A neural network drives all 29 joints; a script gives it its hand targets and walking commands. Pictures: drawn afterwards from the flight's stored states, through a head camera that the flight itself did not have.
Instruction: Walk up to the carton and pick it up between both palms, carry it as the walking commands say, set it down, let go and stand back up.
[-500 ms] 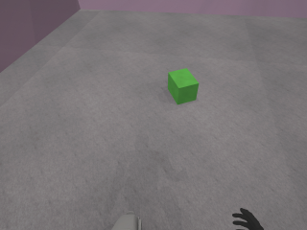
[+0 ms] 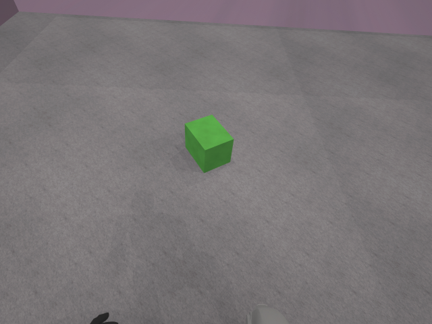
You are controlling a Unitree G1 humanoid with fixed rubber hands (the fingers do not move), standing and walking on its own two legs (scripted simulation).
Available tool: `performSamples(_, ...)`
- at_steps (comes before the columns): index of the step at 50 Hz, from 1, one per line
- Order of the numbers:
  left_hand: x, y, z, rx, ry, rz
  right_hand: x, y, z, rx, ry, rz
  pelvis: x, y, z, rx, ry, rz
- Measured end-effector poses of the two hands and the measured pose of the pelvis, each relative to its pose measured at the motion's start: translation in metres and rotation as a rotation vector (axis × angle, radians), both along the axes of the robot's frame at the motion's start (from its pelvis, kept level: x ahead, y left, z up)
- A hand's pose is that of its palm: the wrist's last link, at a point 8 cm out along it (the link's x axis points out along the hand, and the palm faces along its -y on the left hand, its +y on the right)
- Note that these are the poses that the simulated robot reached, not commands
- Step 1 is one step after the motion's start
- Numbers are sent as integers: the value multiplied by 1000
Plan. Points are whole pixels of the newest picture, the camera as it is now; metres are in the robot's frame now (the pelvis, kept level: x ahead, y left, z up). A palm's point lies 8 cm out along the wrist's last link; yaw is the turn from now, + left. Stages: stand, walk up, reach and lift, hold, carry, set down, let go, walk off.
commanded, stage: walk up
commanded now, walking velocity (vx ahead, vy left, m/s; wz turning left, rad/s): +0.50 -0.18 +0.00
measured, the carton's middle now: (208, 143) +1.21 -0.07 -0.68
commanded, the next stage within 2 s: none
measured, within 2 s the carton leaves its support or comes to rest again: neither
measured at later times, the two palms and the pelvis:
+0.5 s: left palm out of the picture +0.17 +0.16 -0.13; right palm (325, 216) +0.39 -0.31 -0.13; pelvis +0.26 -0.08 -0.01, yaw +0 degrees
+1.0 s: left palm (133, 163) +0.58 +0.21 -0.13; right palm (315, 207) +0.41 -0.29 -0.13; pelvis +0.48 -0.04 +0.00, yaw -1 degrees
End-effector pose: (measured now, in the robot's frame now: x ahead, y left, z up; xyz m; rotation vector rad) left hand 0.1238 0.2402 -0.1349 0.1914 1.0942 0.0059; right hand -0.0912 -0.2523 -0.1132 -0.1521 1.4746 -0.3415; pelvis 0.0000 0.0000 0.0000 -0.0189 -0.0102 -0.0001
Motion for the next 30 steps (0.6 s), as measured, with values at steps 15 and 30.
performSamples(15, 152, -84, 4, 64, -53, 23, 213, -61, -48, 124, -81, 90, 159, -75, -17, 25, 26, 13)
performSamples(30, 52, -77, -3, 51, 463, 353, 585, -22, -8, 132, -491, 401, 311, -58, -13, 2, -6, 19)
